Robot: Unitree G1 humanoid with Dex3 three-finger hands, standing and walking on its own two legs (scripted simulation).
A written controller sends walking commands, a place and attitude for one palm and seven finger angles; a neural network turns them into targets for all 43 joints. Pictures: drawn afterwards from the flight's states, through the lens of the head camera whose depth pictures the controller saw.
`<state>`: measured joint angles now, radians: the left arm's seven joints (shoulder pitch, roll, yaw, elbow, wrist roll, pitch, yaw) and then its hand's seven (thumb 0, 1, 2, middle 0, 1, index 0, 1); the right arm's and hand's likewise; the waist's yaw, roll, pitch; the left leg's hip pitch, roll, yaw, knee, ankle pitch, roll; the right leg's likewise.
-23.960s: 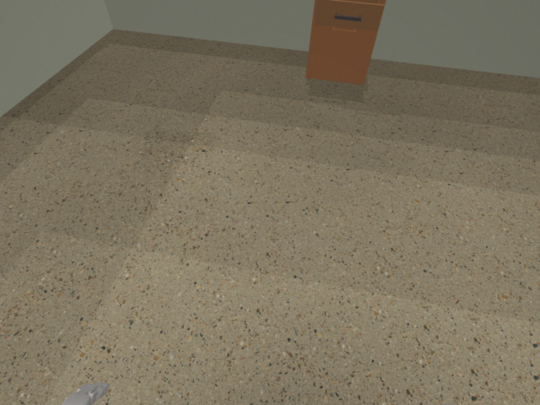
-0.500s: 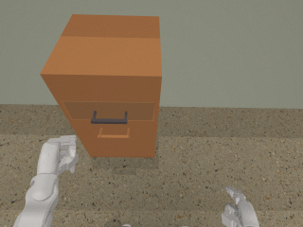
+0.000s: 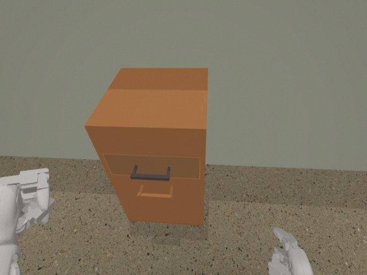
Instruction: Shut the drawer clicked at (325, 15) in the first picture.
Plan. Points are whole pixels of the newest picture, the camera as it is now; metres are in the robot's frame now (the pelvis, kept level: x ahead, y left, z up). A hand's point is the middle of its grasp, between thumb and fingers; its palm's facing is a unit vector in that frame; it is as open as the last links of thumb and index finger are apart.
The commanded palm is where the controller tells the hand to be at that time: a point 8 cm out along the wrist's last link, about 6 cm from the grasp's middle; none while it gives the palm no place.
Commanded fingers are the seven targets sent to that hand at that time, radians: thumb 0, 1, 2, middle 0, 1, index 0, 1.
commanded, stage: draw the hand back to the body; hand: left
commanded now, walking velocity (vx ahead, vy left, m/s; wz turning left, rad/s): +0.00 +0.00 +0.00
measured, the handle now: (151, 173) +0.55 +0.22 -0.25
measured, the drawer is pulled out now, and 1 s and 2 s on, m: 0.00 0.00 0.00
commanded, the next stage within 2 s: step back with the hand held close in 0.16 s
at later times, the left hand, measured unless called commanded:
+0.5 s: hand (47, 212) +0.16 +0.24 +0.16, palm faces +0.35 -0.81 -0.46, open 3.3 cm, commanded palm +0.10 +0.28 +0.18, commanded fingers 0.00 0.90 0.90 -1.40 -1.60 -1.40 -1.60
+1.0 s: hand (10, 251) +0.11 +0.26 +0.16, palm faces +0.38 -0.81 -0.46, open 3.3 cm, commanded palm +0.04 +0.30 +0.18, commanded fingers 0.00 0.90 0.90 -1.40 -1.60 -1.40 -1.60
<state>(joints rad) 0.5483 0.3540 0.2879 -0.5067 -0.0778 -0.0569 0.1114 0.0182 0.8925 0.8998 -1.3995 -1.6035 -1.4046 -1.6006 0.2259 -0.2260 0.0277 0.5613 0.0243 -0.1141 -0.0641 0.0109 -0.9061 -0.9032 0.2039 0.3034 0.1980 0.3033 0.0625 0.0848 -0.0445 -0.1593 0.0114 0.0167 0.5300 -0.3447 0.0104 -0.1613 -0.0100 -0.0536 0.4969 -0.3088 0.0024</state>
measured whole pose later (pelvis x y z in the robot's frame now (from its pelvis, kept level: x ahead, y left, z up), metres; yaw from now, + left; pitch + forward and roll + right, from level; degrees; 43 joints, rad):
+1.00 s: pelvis -0.09 +0.02 -0.01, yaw -1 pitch +0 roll -1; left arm 0.60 0.35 0.37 -0.55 -0.01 -0.26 0.15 0.02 0.89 0.90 -1.40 -1.60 -1.41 -1.60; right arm 0.20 -0.20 0.01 0.55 0.00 -0.10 -0.06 0.01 -0.90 -0.90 0.21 0.30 0.20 0.30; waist 0.02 0.02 0.04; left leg -0.37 -0.01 0.04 0.61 -0.24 0.05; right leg -0.37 -0.03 -0.03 0.54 -0.18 0.03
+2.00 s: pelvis -0.18 +0.01 -0.01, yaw -3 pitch +4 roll -4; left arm 0.59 0.45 0.40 -0.67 -0.04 -0.35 0.10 0.02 0.89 0.90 -1.41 -1.60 -1.41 -1.60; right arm 0.09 -0.17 0.00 0.60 -0.01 -0.09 -0.03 0.01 -0.90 -0.90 0.21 0.30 0.20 0.30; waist -0.01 0.01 0.09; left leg -0.53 0.07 0.01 0.47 0.00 0.02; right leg -0.17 0.11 0.04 0.46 -0.35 -0.02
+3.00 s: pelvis -0.25 +0.10 -0.01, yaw -5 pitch -2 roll -1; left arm 0.58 0.37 0.37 -0.59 -0.04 -0.16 0.16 0.01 0.89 0.90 -1.41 -1.60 -1.41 -1.60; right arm 0.25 -0.21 0.00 0.64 -0.01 -0.08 -0.08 0.01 -0.91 -0.90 0.21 0.30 0.20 0.30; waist -0.03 -0.04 0.00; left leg -0.36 -0.01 0.06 0.62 -0.22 0.06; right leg -0.27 0.02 -0.06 0.69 -0.42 -0.03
